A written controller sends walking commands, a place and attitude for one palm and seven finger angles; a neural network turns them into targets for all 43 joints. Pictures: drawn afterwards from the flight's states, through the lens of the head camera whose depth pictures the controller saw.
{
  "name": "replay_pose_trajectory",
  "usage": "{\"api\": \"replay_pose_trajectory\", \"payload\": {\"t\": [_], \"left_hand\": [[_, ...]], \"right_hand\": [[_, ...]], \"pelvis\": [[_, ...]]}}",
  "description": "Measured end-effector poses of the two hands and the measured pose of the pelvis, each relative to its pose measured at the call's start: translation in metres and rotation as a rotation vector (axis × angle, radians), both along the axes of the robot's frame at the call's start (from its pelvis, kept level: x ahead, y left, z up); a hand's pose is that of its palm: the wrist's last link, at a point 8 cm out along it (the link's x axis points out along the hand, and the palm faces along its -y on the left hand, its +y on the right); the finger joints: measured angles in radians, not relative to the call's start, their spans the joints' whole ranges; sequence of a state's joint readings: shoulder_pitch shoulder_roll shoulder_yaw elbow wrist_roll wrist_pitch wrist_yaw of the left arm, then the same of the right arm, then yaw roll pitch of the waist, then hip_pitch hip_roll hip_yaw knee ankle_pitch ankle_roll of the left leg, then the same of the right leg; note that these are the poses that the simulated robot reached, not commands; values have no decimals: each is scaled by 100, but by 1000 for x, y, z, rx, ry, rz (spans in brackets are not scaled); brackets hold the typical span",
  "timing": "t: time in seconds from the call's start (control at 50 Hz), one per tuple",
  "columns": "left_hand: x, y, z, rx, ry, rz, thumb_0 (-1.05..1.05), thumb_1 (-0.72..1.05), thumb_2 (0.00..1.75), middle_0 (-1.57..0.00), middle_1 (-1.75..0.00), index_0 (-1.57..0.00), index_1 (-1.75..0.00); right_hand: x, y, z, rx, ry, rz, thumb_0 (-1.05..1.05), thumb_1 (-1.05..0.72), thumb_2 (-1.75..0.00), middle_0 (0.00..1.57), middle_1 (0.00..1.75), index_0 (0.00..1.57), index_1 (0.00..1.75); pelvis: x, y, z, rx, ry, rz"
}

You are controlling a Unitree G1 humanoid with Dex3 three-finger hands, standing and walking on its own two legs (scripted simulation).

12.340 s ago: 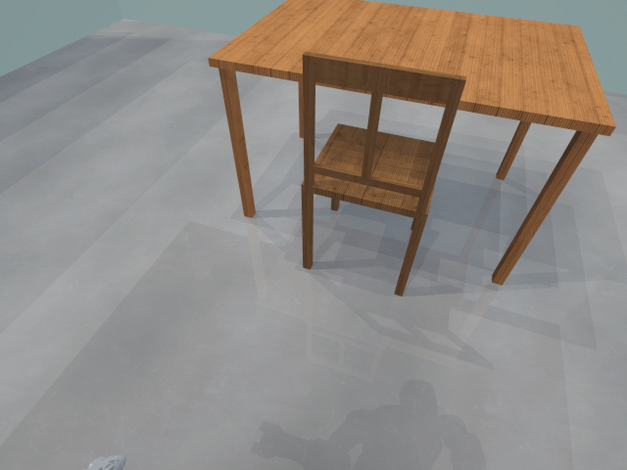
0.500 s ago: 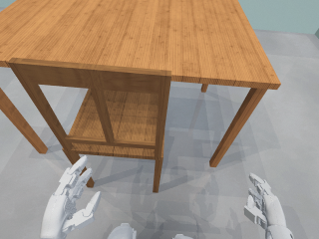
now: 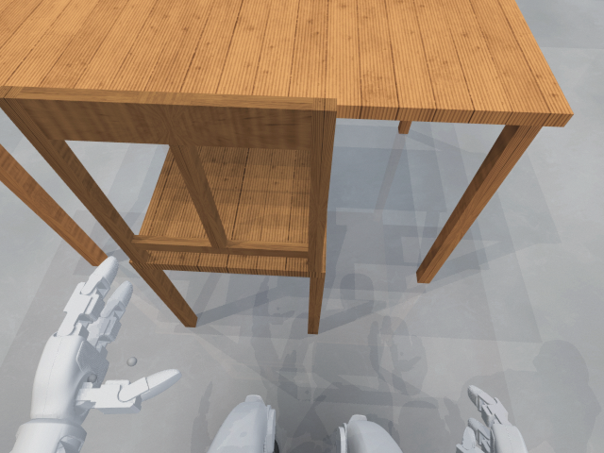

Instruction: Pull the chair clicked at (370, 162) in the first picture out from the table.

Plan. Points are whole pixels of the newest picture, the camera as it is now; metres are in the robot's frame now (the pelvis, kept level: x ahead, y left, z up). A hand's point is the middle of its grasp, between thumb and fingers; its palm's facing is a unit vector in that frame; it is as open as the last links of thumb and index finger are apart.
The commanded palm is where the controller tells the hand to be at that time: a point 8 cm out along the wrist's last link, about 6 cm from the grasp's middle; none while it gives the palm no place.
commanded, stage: raise the hand toward the chair's back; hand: left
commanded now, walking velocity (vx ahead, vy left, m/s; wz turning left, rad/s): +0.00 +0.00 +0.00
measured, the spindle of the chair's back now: (203, 201) +0.48 +0.19 -0.01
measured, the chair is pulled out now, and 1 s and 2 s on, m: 0.00 0.00 0.00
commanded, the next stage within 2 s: aim the fingers beside a spindle in 1.16 s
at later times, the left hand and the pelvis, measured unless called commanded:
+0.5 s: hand (107, 362) +0.22 +0.23 +0.04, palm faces +0.00 -1.00 -0.05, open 16.8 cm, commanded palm +0.20 +0.28 +0.06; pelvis -0.01 +0.03 +0.00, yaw +1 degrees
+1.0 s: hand (109, 332) +0.24 +0.23 +0.06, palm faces +0.03 -1.00 -0.07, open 16.9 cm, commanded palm +0.22 +0.28 +0.06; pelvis +0.00 +0.01 +0.01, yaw +1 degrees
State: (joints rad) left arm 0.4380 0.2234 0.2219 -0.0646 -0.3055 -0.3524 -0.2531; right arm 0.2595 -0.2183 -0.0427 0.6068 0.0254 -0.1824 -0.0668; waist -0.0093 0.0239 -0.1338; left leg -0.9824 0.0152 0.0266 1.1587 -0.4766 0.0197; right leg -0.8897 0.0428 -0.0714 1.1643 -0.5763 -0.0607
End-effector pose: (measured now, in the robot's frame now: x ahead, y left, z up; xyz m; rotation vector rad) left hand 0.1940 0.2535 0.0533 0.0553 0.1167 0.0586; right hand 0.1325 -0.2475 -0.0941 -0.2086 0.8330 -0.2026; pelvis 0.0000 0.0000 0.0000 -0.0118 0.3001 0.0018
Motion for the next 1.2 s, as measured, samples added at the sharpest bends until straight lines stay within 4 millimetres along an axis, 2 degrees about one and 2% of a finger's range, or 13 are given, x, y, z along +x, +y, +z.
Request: {"api": "replay_pose_trajectory", "payload": {"t": [0.06,0.16,0.22,0.36,0.44,0.5,0.58,0.72,0.84,0.94,1.02,1.12,1.2], "left_hand": [[-2,4,0,6,-59,-3,0,-6,48,-10,-15,-10,-14],[-2,-3,-20,-30,-35,-83,0,-18,43,-8,-13,-9,-12],[-1,-1,-21,-24,-24,-94,0,-25,40,-8,-12,-8,-11],[-1,27,8,17,-116,5,-1,-40,34,-7,-10,-7,-9],[0,32,2,7,-63,-18,-1,-45,32,-6,-9,-6,-8],[2,31,-7,-11,-10,-55,-1,-47,31,-6,-9,-6,-8],[8,35,-2,-16,-35,-55,-1,-48,30,-6,-8,-6,-8],[22,45,12,21,-93,-32,-1,-49,30,-6,-8,-6,-8],[25,34,2,-10,-1,-71,-1,-49,30,-5,-8,-6,-8],[26,30,9,4,-67,-42,-1,-49,30,-6,-8,-6,-8],[27,27,12,20,-105,-29,-1,-49,30,-6,-8,-6,-8],[24,17,5,7,-45,-56,-1,-49,30,-6,-8,-6,-8],[21,12,7,9,-41,-52,-1,-49,30,-6,-8,-6,-8]], "right_hand": [[0,-7,5,-46,-12,21,2,-90,-90,20,30,20,30],[14,-3,13,-89,-70,50,2,-90,-90,20,30,20,30],[26,8,21,-86,-112,70,2,-90,-90,20,30,20,30],[50,46,32,-24,-176,148,1,-90,-90,20,30,20,30],[55,61,32,4,-186,186,1,-90,-90,20,30,20,30],[54,65,33,4,-179,197,1,-90,-90,20,30,20,30],[47,61,34,-16,-155,195,1,-90,-90,21,30,20,30],[34,43,32,-42,-104,164,1,-90,-90,21,30,20,30],[26,29,34,-52,-95,122,1,-90,-90,20,30,20,30],[26,21,34,-59,-95,125,1,-90,-90,20,30,20,30],[29,18,29,-48,-96,138,1,-90,-90,20,30,20,30],[34,18,26,-23,-112,134,1,-90,-90,20,30,20,30],[37,18,27,-12,-128,135,1,-90,-90,20,30,20,30]], "pelvis": [[-2,6,-3,-10,6,5],[-9,14,-9,-26,9,8],[-10,17,-8,-33,2,9],[-11,23,-1,-50,-18,23],[-11,27,1,-55,-22,32],[-10,27,2,-56,-22,32],[-9,27,4,-56,-26,32],[-6,26,6,-56,-25,33],[-2,23,10,-47,-24,25],[-1,17,9,-39,-22,21],[-2,13,6,-36,-19,23],[-3,8,6,-31,-22,21],[-3,4,7,-26,-28,19]]}}
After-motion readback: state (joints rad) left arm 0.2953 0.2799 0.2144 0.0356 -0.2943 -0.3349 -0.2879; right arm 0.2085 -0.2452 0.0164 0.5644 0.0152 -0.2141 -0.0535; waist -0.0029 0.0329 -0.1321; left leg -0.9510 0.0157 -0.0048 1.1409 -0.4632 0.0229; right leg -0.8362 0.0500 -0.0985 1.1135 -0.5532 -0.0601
